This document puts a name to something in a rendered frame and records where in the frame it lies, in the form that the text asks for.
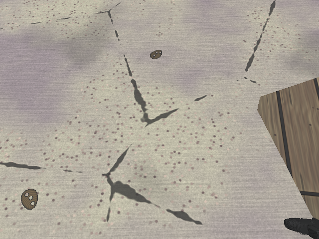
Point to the robot right hand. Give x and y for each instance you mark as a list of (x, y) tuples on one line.
[(304, 226)]

